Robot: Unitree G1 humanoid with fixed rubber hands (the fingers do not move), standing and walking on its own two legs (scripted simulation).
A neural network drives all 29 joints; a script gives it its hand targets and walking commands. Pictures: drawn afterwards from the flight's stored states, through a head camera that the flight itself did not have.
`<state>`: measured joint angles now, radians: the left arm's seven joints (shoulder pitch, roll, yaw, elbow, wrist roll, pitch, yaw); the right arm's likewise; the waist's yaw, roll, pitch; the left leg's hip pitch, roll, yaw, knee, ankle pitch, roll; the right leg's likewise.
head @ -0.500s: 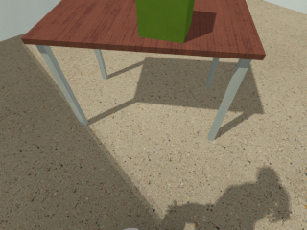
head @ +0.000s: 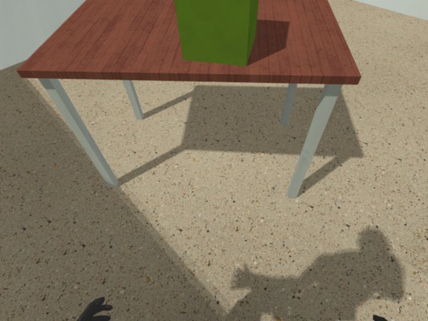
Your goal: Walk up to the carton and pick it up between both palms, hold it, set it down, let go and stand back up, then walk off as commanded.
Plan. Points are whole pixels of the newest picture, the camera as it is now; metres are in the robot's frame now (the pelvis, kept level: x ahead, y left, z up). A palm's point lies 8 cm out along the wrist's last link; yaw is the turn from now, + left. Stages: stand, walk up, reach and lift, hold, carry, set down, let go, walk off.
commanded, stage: walk off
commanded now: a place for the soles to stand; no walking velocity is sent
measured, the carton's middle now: (220, 8) +0.95 +0.00 +0.13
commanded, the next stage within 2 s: stand in 0.22 s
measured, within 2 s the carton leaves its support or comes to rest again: neither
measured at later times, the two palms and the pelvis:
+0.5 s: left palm out of the picture +0.06 +0.29 -0.11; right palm out of the picture +0.04 -0.27 -0.10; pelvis -0.03 +0.01 +0.02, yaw -1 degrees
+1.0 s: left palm out of the picture +0.00 +0.30 -0.10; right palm out of the picture +0.01 -0.27 -0.09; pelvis -0.06 +0.02 +0.03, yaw -1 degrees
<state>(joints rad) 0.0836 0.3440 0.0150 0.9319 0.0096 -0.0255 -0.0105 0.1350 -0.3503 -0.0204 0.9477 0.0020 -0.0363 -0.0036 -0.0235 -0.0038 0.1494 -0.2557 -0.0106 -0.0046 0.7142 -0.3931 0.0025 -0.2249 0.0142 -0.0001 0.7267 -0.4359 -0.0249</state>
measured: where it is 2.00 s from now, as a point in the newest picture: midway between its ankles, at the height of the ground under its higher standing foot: outside the picture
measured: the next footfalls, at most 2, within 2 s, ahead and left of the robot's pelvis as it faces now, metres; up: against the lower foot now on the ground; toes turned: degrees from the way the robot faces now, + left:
none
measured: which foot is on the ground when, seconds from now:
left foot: down 0.00-1.00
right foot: down 0.00-1.00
